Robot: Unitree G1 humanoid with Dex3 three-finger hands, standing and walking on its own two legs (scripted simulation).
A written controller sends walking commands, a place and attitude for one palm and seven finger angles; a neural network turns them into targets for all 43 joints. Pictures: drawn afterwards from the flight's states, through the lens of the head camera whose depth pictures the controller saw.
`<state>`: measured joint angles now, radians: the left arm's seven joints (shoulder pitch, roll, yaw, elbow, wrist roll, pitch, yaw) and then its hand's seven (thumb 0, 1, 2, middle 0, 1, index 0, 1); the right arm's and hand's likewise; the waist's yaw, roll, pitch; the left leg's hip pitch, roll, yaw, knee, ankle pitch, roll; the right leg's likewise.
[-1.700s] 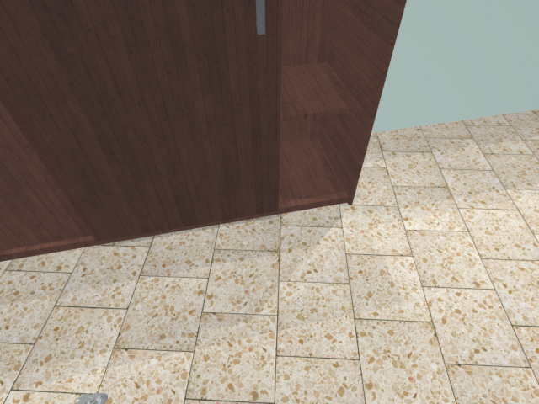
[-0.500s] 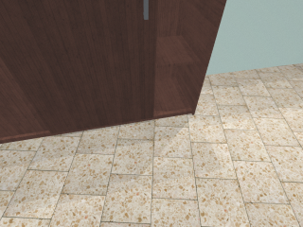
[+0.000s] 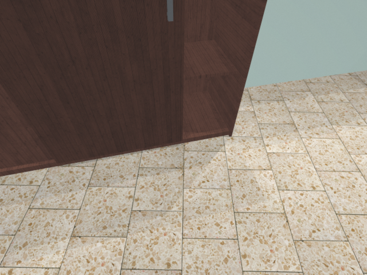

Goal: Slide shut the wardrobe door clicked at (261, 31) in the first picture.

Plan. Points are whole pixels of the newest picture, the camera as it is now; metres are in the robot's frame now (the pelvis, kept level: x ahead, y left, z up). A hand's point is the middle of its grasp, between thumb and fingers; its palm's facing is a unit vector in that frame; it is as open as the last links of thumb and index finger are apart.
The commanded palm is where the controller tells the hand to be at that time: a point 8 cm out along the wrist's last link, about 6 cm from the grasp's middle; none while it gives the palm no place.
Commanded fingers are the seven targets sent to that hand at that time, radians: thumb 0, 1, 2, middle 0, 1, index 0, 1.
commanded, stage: walk to a spot facing it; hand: left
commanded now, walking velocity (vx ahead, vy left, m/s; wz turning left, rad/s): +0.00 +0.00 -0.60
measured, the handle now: out of the picture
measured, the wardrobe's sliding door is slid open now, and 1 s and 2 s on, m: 0.37 0.37 0.37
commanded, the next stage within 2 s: none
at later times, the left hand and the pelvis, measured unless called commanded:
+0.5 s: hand out of the picture +0.03 +0.15 -0.15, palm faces -0.15 -0.97 -0.21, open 7.3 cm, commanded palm none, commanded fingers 0.00 0.90 0.90 -0.20 -0.30 -0.20 -0.30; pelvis +0.03 -0.03 +0.00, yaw -14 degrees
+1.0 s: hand (142, 192) +0.39 +0.16 -0.17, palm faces -0.46 -0.86 -0.20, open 7.4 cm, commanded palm none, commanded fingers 0.00 0.90 0.90 -0.20 -0.30 -0.20 -0.30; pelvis +0.22 +0.01 +0.00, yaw -33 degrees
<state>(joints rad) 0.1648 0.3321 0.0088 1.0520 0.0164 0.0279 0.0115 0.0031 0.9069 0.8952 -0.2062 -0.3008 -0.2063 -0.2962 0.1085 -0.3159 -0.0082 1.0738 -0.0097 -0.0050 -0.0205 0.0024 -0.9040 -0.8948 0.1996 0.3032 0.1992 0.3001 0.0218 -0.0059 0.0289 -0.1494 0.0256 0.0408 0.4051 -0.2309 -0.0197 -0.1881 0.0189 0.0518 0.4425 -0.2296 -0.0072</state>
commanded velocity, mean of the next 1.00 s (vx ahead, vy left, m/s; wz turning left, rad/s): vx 0.25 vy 0.00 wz -0.59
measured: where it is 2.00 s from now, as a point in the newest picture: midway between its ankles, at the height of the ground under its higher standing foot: (197, 249)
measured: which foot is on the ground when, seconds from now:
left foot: down 0.00-0.22, up 0.24-0.74, down 0.76-1.00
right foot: down 0.00-0.76, up 0.78-1.00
